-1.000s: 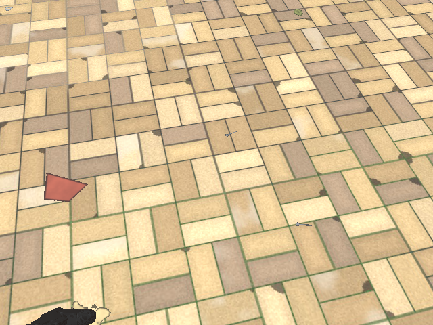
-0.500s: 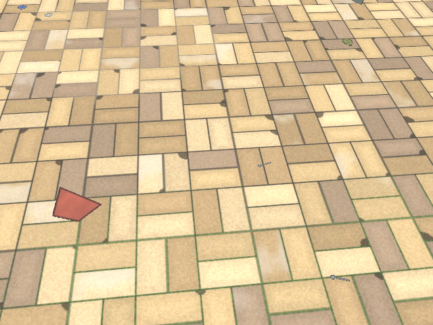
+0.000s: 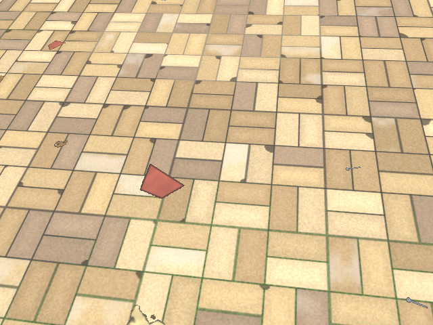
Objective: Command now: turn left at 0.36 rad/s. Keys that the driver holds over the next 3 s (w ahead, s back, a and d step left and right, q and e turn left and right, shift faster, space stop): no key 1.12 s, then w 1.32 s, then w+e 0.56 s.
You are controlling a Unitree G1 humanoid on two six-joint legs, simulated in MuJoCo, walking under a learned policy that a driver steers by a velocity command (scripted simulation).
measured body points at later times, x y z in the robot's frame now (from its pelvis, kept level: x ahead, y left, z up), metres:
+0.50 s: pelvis +0.03 +0.01 +0.00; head +0.03 +0.01 +0.45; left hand +0.05 +0.26 -0.15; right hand +0.16 -0.22 -0.13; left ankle +0.02 +0.11 -0.74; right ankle +0.03 -0.11 -0.74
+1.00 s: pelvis +0.04 -0.01 +0.00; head +0.05 -0.02 +0.45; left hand +0.05 +0.22 -0.16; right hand +0.07 -0.25 -0.16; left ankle +0.02 +0.11 -0.74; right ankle +0.03 -0.11 -0.74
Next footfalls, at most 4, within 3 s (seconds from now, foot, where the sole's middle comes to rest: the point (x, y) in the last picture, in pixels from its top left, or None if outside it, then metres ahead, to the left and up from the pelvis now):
0.20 left None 0.06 0.11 -0.78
1.44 left None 0.15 0.11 -0.78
1.94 right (257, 323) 0.50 -0.03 -0.78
2.50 left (201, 236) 0.80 0.14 -0.78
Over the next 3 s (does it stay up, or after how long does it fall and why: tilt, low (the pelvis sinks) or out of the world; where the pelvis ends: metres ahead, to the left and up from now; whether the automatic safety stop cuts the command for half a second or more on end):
stays up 0.90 0.05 -0.02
